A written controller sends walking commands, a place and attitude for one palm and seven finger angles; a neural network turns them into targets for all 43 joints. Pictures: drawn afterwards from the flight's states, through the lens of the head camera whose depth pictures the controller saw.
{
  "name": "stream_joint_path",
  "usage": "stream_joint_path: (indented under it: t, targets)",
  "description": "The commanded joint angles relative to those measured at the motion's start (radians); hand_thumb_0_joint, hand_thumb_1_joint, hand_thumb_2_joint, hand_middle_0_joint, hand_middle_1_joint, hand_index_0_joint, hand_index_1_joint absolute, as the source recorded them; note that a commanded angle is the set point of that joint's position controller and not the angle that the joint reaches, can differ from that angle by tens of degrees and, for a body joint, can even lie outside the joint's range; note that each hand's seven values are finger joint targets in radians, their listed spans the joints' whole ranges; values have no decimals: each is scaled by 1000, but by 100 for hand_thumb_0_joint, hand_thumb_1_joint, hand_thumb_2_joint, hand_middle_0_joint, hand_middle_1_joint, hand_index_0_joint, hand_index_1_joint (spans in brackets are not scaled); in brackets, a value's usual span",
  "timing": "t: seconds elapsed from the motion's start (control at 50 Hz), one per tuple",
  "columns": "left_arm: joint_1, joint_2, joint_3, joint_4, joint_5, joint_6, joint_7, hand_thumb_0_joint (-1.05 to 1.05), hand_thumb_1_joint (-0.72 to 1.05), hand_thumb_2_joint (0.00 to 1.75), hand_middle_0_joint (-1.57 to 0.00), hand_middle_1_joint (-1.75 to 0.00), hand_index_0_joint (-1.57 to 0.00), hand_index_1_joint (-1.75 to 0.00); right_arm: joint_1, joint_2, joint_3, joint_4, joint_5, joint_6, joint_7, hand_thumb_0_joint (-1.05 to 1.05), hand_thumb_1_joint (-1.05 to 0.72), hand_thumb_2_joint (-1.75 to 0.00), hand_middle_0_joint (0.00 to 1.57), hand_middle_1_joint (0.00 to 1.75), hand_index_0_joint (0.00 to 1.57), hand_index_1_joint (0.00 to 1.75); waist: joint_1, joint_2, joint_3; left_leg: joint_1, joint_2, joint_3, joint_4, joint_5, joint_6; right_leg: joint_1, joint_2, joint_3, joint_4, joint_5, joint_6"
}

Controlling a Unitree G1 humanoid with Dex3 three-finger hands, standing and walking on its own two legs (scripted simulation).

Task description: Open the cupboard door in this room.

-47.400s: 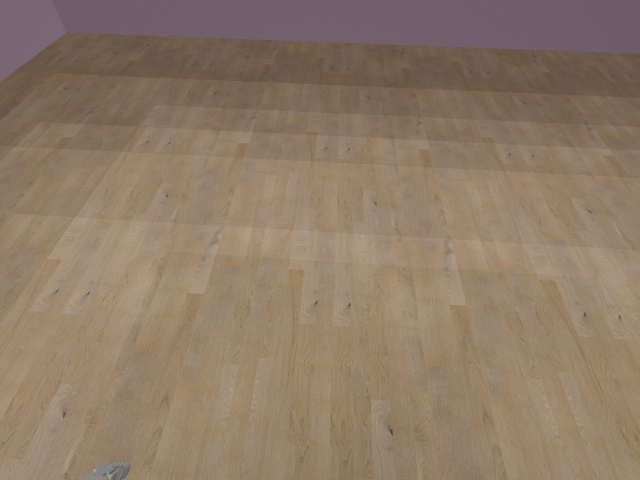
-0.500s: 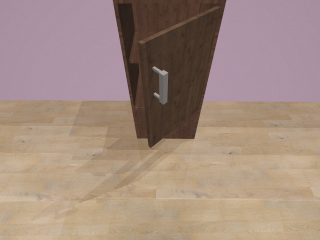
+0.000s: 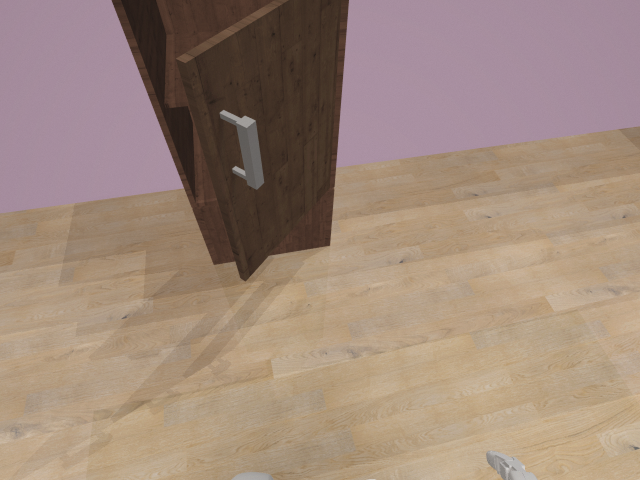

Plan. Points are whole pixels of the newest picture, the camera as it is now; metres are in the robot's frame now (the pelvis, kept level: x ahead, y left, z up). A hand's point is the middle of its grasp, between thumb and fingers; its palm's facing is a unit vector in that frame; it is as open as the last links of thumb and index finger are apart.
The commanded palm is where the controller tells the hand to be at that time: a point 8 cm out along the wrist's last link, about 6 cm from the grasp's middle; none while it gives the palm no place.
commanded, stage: walk to a spot facing it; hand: left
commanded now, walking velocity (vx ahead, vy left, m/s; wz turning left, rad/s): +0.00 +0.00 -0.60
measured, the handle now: (241, 150) +0.60 +0.19 +0.01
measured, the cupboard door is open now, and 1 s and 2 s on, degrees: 44 44 44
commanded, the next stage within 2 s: none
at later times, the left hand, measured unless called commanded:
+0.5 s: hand (222, 461) +0.15 +0.15 -0.16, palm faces -0.31 -0.91 -0.27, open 7.3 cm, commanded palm none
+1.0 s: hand (277, 411) +0.22 +0.08 -0.16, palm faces -0.60 -0.77 -0.23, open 7.3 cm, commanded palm none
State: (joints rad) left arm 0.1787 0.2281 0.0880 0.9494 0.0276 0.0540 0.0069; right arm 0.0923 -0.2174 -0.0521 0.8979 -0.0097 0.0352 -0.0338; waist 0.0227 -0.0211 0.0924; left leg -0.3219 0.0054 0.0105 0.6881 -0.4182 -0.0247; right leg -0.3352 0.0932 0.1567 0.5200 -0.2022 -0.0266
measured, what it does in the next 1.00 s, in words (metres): steps on the spot, turning right: left foot, then right foot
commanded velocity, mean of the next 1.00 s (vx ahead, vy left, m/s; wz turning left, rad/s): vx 0.05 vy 0.00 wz -0.60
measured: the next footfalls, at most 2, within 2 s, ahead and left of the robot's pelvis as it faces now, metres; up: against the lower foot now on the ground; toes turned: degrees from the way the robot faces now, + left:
left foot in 0.04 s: +0.03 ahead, +0.13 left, +0.00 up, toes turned -1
right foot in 0.36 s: +0.01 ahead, -0.13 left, +0.00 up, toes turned -16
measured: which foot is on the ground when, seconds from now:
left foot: up 0.00-0.02, down 0.04-0.36, up 0.38-0.66, down 0.68-1.00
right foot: down 0.00-0.02, up 0.04-0.34, down 0.36-0.68, up 0.70-1.00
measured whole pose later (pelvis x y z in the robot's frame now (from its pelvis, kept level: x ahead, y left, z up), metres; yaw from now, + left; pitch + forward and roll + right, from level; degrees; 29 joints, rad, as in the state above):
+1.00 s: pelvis +0.02 -0.02 +0.00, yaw -38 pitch +2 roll -1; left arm 0.15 0.24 0.07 0.89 0.02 0.05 -0.05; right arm 0.28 -0.21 -0.03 0.90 -0.04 0.02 -0.01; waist -0.01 0.03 0.07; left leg -0.27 0.17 0.19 0.58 -0.32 -0.05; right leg -0.30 -0.02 -0.09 0.61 -0.42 0.02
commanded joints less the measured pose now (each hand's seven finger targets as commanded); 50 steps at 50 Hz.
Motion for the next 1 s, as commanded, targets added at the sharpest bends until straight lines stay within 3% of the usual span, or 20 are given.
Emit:
stream_joint_path:
  t: [0.0, 0.02, 0.1, 0.2, 0.28, 0.3, 0.32, 0.34, 0.36, 0.44, 0.56, 0.62, 0.66, 0.68, 0.78, 0.84, 0.9, 0.94, 0.96, 0.98]
  targets:
    - [-23, 82, 20, -130, -18, -13, -12, 0, 90, 90, -20, -30, -20, -30, 184, -231, -43, -41, -18, -38, -21, 0, -90, -90, 20, 30, 20, 30, -71, 284, -122, 338, 349, -367, -432, 136, 122, -290, 0, 14, 178, -192, 14]
    - [-65, 106, 23, -158, -9, -19, -21, 0, 90, 90, -20, -30, -20, -30, 179, -259, -46, -58, -25, -33, -29, 0, -90, -90, 20, 30, 20, 30, -72, 269, -93, 223, 497, -446, -457, 269, 218, -292, -30, -91, 419, -379, 50]
    - [-36, 92, 25, -124, -6, -12, -40, 0, 90, 90, -20, -30, -20, -30, 86, -166, -13, -91, -31, -42, -24, 0, -90, -90, 20, 30, 20, 30, -13, 171, -84, 189, 323, -123, -340, 609, 177, -266, -100, -120, 653, -253, 78]
    - [-98, 61, -1, -149, -9, -17, -49, 0, 90, 90, -20, -30, -20, -30, 183, -190, -28, -52, -29, -37, -14, 0, -90, -90, 20, 30, 20, 30, -63, 225, -129, 271, 299, 18, -267, 738, 142, -136, -100, -225, 331, -241, 67]
    - [-38, 84, 1, -130, -9, -30, -45, 0, 90, 90, -20, -30, -20, -30, 190, -211, -41, -48, -21, -29, -2, 0, -90, -90, 20, 30, 20, 30, -34, 203, -150, 228, 292, 68, -151, 710, 85, 68, -70, -264, 35, -74, 33]
    - [33, 116, 11, -109, -8, -35, -40, 0, 90, 90, -20, -30, -20, -30, 172, -207, -43, -55, -14, -28, 1, 0, -90, -90, 20, 30, 20, 30, 8, 155, -174, 139, 263, 109, -36, 623, 42, 221, -98, -230, -77, 93, 11]
    - [112, 225, 35, -87, 3, -44, -22, 0, 90, 90, -20, -30, -20, -30, 156, -139, -32, -84, 0, -26, 7, 0, -90, -90, 20, 30, 20, 30, 40, -130, -220, -117, 152, 199, 190, 274, -20, 448, -329, 77, -124, 441, -75]
    - [174, 289, 46, -61, -11, -45, -9, 0, 90, 90, -20, -30, -20, -30, 86, -117, -19, -122, 4, -18, 3, 0, -90, -90, 20, 30, 20, 30, 80, -263, -204, -252, 59, 117, 376, -255, -44, 433, -490, 234, -119, 763, -197]
    - [173, 264, 48, -61, -9, -41, 5, 0, 90, 90, -20, -30, -20, -30, 52, -107, -19, -121, 0, -12, -6, 0, -90, -90, 20, 30, 20, 30, 86, -230, -199, -297, 78, 2, 461, -230, -32, 417, -444, 231, -93, 688, -225]
    - [15, 187, 29, -117, -4, -31, 20, 0, 90, 90, -20, -30, -20, -30, 69, -92, -19, -74, -1, 4, 3, 0, -90, -90, 20, 30, 20, 30, -4, -120, -137, -204, 86, 3, 430, -51, -52, 208, -324, 129, -113, 448, -174]
    - [-25, 204, 36, -131, 4, -26, 5, 0, 90, 90, -20, -30, -20, -30, 122, -78, -20, -68, 3, -8, 7, 0, -90, -90, 20, 30, 20, 30, -30, -123, -106, -44, 27, 26, 108, -4, -37, 74, -275, 196, -143, 182, -158]
    - [-60, 169, 30, -140, -9, -18, -1, 0, 90, 90, -20, -30, -20, -30, 222, -99, -22, -38, 2, -29, -5, 0, -90, -90, 20, 30, 20, 30, -78, -91, -116, 187, 30, 13, -199, 156, -20, -66, -205, 176, -60, 93, -76]
    - [-36, 76, 9, -178, -22, -14, -17, 0, 90, 90, -20, -30, -20, -30, 273, -263, -45, -52, -23, -44, -15, 0, -90, -90, 20, 30, 20, 30, -82, 360, -123, 268, 466, -457, -451, 200, 164, -281, -2, -104, 347, -410, 42]
    - [-58, 108, 12, -186, -10, -22, -23, 0, 90, 90, -20, -30, -20, -30, 255, -260, -39, -71, -26, -43, -13, 0, -90, -90, 20, 30, 20, 30, -81, 239, -107, 142, 514, -479, -444, 161, 229, -233, -74, -82, 500, -407, 46]
    - [-51, 65, 14, -140, -6, -12, -50, 0, 90, 90, -20, -30, -20, -30, 153, -172, -16, -83, -28, -48, -17, 0, -90, -90, 20, 30, 20, 30, -25, 203, -104, 166, 302, -54, -352, 501, 136, -214, -118, -179, 577, -248, 83]
    - [-90, 44, 1, -151, -10, -14, -52, 0, 90, 90, -20, -30, -20, -30, 220, -183, -26, -52, -30, -45, -11, 0, -90, -90, 20, 30, 20, 30, -59, 216, -147, 217, 312, 8, -318, 546, 134, -134, -116, -222, 372, -253, 77]
    - [-108, 48, -4, -157, -6, -24, -57, 0, 90, 90, -20, -30, -20, -30, 244, -204, -37, -40, -30, -39, 1, 0, -90, -90, 20, 30, 20, 30, -79, 239, -143, 191, 342, 15, -326, 269, 125, -48, -99, -269, 186, -279, 54]
    - [-40, 65, 3, -126, -2, -32, -58, 0, 90, 90, -20, -30, -20, -30, 221, -207, -41, -38, -26, -34, 9, 0, -90, -90, 20, 30, 20, 30, -38, 173, -140, 94, 313, 66, -247, 74, 74, 120, -71, -307, -6, -163, 35]
    - [54, 113, 19, -98, 0, -38, -50, 0, 90, 90, -20, -30, -20, -30, 197, -182, -37, -49, -19, -35, 15, 0, -90, -90, 20, 30, 20, 30, 15, 62, -155, -51, 265, 118, -112, -19, 36, 311, -119, -224, -109, -169, 2]
    - [159, 236, 45, -65, 8, -52, -34, 0, 90, 90, -20, -30, -20, -30, 141, -100, -21, -89, -4, -35, 28, 0, -90, -90, 20, 30, 20, 30, 74, -272, -159, -331, 119, 243, 183, -215, -32, 492, -387, 188, -256, -293, -111]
